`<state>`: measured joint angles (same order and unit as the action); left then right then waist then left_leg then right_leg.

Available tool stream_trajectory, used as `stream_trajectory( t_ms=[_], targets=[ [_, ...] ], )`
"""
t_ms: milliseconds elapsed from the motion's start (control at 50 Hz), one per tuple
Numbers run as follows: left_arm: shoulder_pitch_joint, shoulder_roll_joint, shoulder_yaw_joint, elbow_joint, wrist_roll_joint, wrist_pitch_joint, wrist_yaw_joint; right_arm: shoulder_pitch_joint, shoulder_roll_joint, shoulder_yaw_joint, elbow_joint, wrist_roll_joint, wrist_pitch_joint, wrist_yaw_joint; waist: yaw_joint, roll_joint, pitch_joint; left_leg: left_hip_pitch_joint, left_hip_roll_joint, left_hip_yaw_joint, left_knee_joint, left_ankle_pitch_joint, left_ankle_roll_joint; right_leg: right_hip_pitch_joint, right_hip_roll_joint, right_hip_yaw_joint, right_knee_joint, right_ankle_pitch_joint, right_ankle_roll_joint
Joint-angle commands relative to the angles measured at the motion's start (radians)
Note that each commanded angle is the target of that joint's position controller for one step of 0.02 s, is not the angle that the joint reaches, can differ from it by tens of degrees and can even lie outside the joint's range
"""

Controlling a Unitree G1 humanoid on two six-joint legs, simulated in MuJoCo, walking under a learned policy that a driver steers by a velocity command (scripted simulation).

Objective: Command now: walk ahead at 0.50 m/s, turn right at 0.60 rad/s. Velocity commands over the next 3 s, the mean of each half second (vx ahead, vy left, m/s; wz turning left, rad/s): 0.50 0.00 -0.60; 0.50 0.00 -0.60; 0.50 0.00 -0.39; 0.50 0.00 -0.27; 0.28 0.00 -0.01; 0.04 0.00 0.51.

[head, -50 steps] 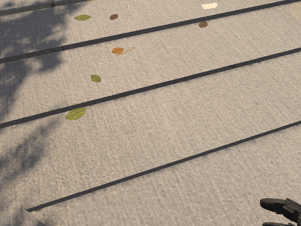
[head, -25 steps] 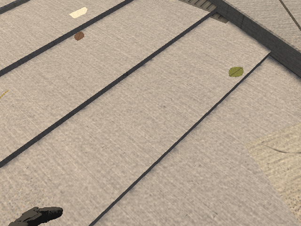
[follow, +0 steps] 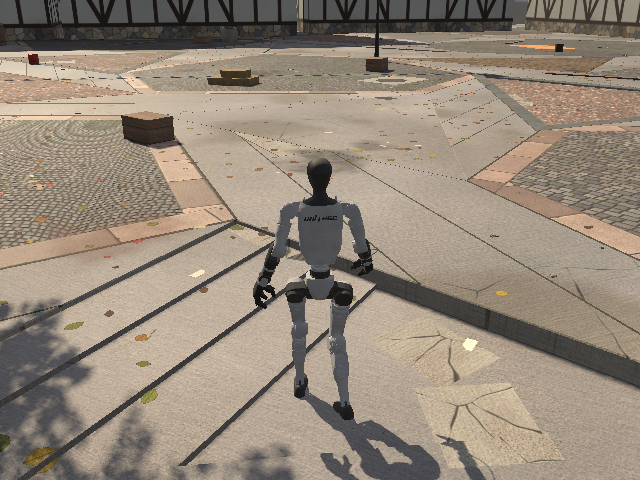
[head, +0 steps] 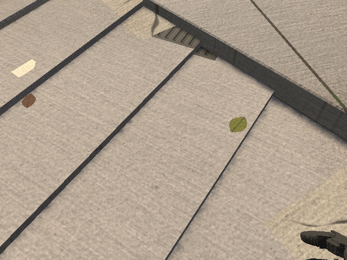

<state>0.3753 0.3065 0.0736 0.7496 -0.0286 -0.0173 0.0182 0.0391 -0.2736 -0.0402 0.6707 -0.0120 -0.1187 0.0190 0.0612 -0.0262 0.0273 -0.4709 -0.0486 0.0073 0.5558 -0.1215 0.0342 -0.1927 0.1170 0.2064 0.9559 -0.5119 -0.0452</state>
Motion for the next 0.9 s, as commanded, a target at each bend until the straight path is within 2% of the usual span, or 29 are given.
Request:
stream_trajectory(
  t_ms=[20, 40, 60, 80, 120, 180, 240, 280, 340, 380, 420, 440, 460, 480, 500, 520, 540, 560, 580, 600, 620, 660, 700, 740, 760, 820, 860, 900],
  targets=[
    [-0.041, 0.158, 0.024, -0.111, -0.002, -0.014, -0.004, 0.217, -0.130, -0.051, -0.013, 0.012, 0.020, -0.016, -0.137, 0.110, -0.135, 0.584, 0.404, -0.560, -0.255, -0.342, 0.175, -0.551, -0.128, -0.043, 0.363, 0.061, 0.041],
    [-0.088, 0.146, 0.027, -0.127, 0.010, -0.011, -0.005, 0.174, -0.114, -0.045, -0.005, 0.006, 0.025, -0.016, -0.113, 0.085, -0.046, 0.442, 0.365, -0.457, -0.289, -0.250, 0.161, -0.531, -0.159, -0.065, 0.313, 0.106, 0.042],
    [-0.089, 0.130, 0.030, -0.129, 0.012, -0.006, -0.007, 0.154, -0.097, -0.037, 0.001, -0.001, 0.022, -0.017, -0.086, 0.102, -0.015, 0.355, 0.331, -0.375, -0.321, -0.185, 0.146, -0.486, -0.190, -0.070, 0.274, 0.136, 0.038],
    [-0.067, 0.105, 0.026, -0.126, 0.005, 0.001, -0.010, 0.142, -0.096, -0.038, 0.007, -0.003, 0.019, -0.017, -0.068, 0.130, -0.005, 0.299, 0.311, -0.313, -0.350, -0.149, 0.141, -0.444, -0.206, -0.081, 0.250, 0.153, 0.037],
    [-0.073, 0.066, 0.017, -0.135, 0.005, 0.010, -0.011, 0.146, -0.108, -0.045, 0.026, 0.003, 0.008, -0.014, -0.062, 0.131, 0.004, 0.269, 0.309, -0.222, -0.392, -0.069, 0.161, -0.446, -0.224, -0.099, 0.204, 0.185, 0.045],
    [-0.125, 0.054, 0.011, -0.157, 0.011, 0.009, -0.012, 0.170, -0.149, -0.060, 0.054, 0.001, 0.003, -0.015, -0.072, 0.096, -0.002, 0.323, 0.329, -0.130, -0.414, 0.052, 0.179, -0.510, -0.243, -0.092, 0.108, 0.307, 0.060],
    [-0.182, 0.047, 0.008, -0.165, 0.007, -0.002, -0.026, 0.176, -0.163, -0.062, 0.069, 0.003, 0.012, -0.018, -0.091, 0.084, 0.002, 0.373, 0.300, -0.006, -0.405, 0.147, 0.150, -0.508, -0.235, -0.119, -0.042, 0.466, 0.062],
    [-0.254, 0.031, 0.001, -0.183, 0.008, -0.010, -0.040, 0.202, -0.175, -0.063, 0.083, 0.007, 0.021, -0.021, -0.121, 0.084, 0.019, 0.390, 0.287, 0.060, -0.397, 0.164, 0.129, -0.481, -0.224, -0.159, -0.155, 0.546, 0.055],
    [-0.336, 0.023, -0.005, -0.218, 0.003, -0.010, -0.059, 0.249, -0.202, -0.070, 0.106, 0.019, 0.035, -0.020, -0.150, 0.088, 0.050, 0.454, 0.312, 0.102, -0.389, 0.169, 0.113, -0.467, -0.213, -0.203, -0.262, 0.532, 0.038],
    [-0.359, 0.035, -0.001, -0.240, 0.004, -0.007, -0.069, 0.262, -0.221, -0.078, 0.116, 0.033, 0.048, -0.019, -0.145, 0.096, 0.062, 0.517, 0.339, 0.119, -0.355, 0.248, 0.100, -0.465, -0.199, -0.227, -0.304, 0.449, 0.012],
    [-0.322, 0.065, 0.015, -0.246, 0.012, -0.002, -0.072, 0.254, -0.251, -0.088, 0.116, 0.046, 0.060, -0.024, -0.104, 0.122, 0.024, 0.562, 0.345, 0.156, -0.238, 0.554, 0.079, -0.376, -0.146, -0.278, -0.328, 0.331, -0.028],
    [-0.243, 0.094, 0.033, -0.232, 0.015, 0.001, -0.070, 0.246, -0.262, -0.092, 0.115, 0.051, 0.067, -0.027, -0.052, 0.132, -0.028, 0.560, 0.333, 0.180, -0.108, 0.715, 0.065, -0.264, -0.104, -0.308, -0.345, 0.296, -0.053],
    [-0.074, 0.138, 0.062, -0.185, 0.013, 0.004, -0.062, 0.233, -0.248, -0.086, 0.110, 0.054, 0.072, -0.032, 0.042, 0.110, -0.113, 0.486, 0.298, 0.216, 0.102, 0.758, 0.037, -0.032, -0.056, -0.322, -0.413, 0.365, -0.090],
    [0.095, 0.218, 0.096, -0.142, 0.004, 0.012, -0.043, 0.256, -0.197, -0.065, 0.095, 0.027, 0.066, -0.035, 0.107, 0.006, -0.210, 0.233, 0.257, 0.215, 0.403, 0.458, -0.009, 0.289, -0.144, -0.145, -0.425, 0.404, -0.147],
    [0.045, 0.337, 0.105, -0.158, -0.004, 0.002, -0.038, 0.337, -0.054, -0.017, 0.026, -0.014, 0.039, -0.023, -0.028, -0.275, -0.293, -0.215, 0.046, 0.129, 0.754, -0.457, -0.071, 0.573, -0.398, 0.434, -0.521, 0.242, -0.337],
    [0.075, 0.247, 0.080, -0.189, 0.006, -0.018, -0.045, 0.235, -0.144, -0.030, 0.022, 0.025, 0.004, -0.011, 0.061, -0.148, -0.408, -0.319, 0.048, -0.090, 0.859, -0.472, -0.058, 0.609, -0.452, 0.610, -0.648, 0.118, -0.366],
    [0.046, 0.192, 0.061, -0.170, 0.014, -0.035, -0.048, 0.145, -0.188, -0.042, -0.007, 0.060, -0.013, -0.007, 0.067, -0.095, -0.258, -0.394, 0.093, -0.088, 0.833, -0.369, -0.036, 0.516, -0.424, 0.464, -0.658, 0.190, -0.315],
    [-0.006, 0.166, 0.052, -0.168, 0.010, -0.042, -0.047, 0.134, -0.171, -0.035, -0.005, 0.046, -0.023, -0.012, 0.024, -0.028, -0.177, -0.349, 0.135, -0.088, 0.738, -0.280, -0.025, 0.373, -0.377, 0.345, -0.657, 0.280, -0.278],
    [-0.076, 0.138, 0.041, -0.177, 0.012, -0.042, -0.044, 0.134, -0.172, -0.039, 0.005, 0.020, -0.024, -0.018, -0.019, -0.003, -0.122, -0.282, 0.161, -0.088, 0.653, -0.233, -0.033, 0.242, -0.339, 0.259, -0.667, 0.382, -0.253],
    [-0.118, 0.115, 0.031, -0.192, 0.025, -0.042, -0.040, 0.153, -0.179, -0.045, 0.012, 0.010, -0.014, -0.017, -0.054, -0.021, -0.099, -0.216, 0.178, -0.095, 0.612, -0.198, -0.038, 0.154, -0.312, 0.210, -0.690, 0.465, -0.247],
    [-0.138, 0.115, 0.029, -0.196, 0.029, -0.043, -0.037, 0.165, -0.176, -0.046, 0.014, 0.006, -0.003, -0.014, -0.072, -0.031, -0.089, -0.182, 0.177, -0.091, 0.582, -0.181, -0.049, 0.102, -0.303, 0.193, -0.712, 0.514, -0.251],
    [-0.131, 0.127, 0.032, -0.181, 0.023, -0.048, -0.026, 0.166, -0.147, -0.040, 0.017, -0.003, 0.014, -0.013, -0.084, -0.017, -0.071, -0.159, 0.165, -0.069, 0.512, -0.152, -0.082, 0.025, -0.288, 0.136, -0.728, 0.615, -0.262],
    [-0.106, 0.144, 0.036, -0.162, 0.020, -0.044, -0.013, 0.106, -0.121, -0.030, -0.004, -0.005, 0.023, -0.013, -0.070, -0.015, -0.040, -0.179, 0.153, -0.066, 0.395, -0.066, -0.107, -0.014, -0.267, 0.096, -0.735, 0.617, -0.248],
    [-0.081, 0.149, 0.038, -0.144, 0.013, -0.037, -0.004, 0.024, -0.088, -0.015, -0.026, -0.004, 0.022, -0.007, -0.039, -0.031, -0.024, -0.142, 0.126, -0.062, 0.228, 0.053, -0.113, -0.040, -0.235, 0.062, -0.733, 0.544, -0.212],
    [-0.064, 0.153, 0.039, -0.138, 0.014, -0.036, -0.001, -0.006, -0.087, -0.013, -0.034, -0.002, 0.017, -0.001, -0.025, -0.049, -0.031, -0.129, 0.115, -0.066, 0.204, 0.098, -0.110, -0.025, -0.242, 0.079, -0.724, 0.530, -0.205],
    [-0.024, 0.159, 0.040, -0.114, 0.005, -0.032, 0.000, -0.086, -0.108, -0.016, -0.055, 0.011, 0.002, 0.013, 0.007, -0.046, -0.007, -0.080, 0.081, -0.067, 0.064, 0.170, -0.094, -0.014, -0.248, 0.105, -0.696, 0.458, -0.180],
    [-0.006, 0.156, 0.040, -0.098, 0.003, -0.026, -0.001, -0.085, -0.128, -0.027, -0.061, 0.013, -0.006, 0.017, 0.000, -0.070, -0.010, -0.026, 0.064, -0.073, 0.008, 0.144, -0.077, 0.019, -0.263, 0.151, -0.656, 0.434, -0.159],
    [-0.017, 0.151, 0.041, -0.096, 0.009, -0.018, -0.002, -0.038, -0.150, -0.041, -0.052, 0.012, -0.014, 0.014, -0.033, -0.110, -0.023, 0.068, 0.043, -0.049, -0.011, 0.087, -0.053, 0.036, -0.262, 0.182, -0.595, 0.486, -0.136]
  ],
)
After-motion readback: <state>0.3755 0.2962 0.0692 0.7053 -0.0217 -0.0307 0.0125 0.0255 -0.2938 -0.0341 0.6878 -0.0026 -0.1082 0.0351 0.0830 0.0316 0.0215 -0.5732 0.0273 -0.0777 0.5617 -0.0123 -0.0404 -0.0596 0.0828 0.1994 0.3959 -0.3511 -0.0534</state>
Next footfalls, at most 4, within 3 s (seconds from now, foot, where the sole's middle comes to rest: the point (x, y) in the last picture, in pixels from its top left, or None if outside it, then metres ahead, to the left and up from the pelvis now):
0.48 right None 0.37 -0.21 -0.76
0.96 left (222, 197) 0.72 -0.13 -0.76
1.46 right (317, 199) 0.74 -0.52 -0.76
1.94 left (305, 137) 1.06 -0.53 -0.76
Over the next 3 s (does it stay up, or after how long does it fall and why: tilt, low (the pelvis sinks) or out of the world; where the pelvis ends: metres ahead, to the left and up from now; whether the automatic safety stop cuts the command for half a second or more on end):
stays up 1.03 -0.75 0.15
